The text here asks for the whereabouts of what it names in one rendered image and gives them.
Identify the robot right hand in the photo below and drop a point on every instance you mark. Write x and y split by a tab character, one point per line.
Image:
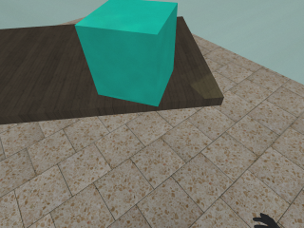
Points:
266	220

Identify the carton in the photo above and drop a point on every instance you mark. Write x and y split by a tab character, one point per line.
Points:
129	46

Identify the table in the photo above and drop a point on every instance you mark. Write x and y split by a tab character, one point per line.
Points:
44	76

